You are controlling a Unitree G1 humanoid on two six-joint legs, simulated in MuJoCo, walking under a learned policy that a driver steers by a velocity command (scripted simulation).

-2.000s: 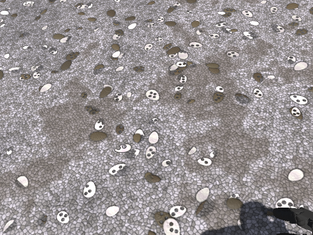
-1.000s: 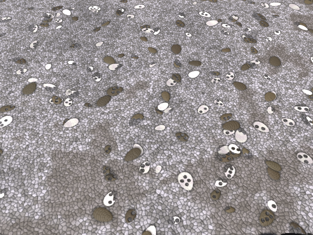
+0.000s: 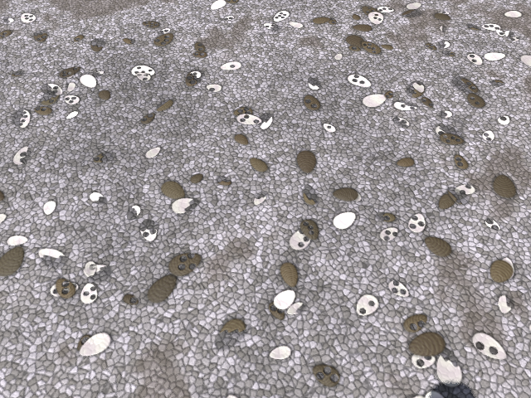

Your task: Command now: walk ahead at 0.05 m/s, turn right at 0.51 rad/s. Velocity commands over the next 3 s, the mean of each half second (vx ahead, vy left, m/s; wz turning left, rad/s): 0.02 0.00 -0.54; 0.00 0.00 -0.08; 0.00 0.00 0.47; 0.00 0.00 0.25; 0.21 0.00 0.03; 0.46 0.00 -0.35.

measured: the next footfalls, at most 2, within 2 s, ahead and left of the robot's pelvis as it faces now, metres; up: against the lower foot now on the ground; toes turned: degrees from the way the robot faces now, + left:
left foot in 0.04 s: +0.09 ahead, +0.14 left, +0.00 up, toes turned -8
right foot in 0.46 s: +0.03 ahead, -0.12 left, +0.00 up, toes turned -19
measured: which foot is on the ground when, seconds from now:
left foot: up 0.00-0.02, down 0.04-0.48, up 0.50-0.82, down 0.84-1.00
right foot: down 0.00-0.06, up 0.08-0.44, down 0.46-1.00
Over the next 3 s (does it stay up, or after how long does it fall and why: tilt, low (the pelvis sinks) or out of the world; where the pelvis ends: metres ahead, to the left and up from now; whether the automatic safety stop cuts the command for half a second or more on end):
stays up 0.42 0.00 0.00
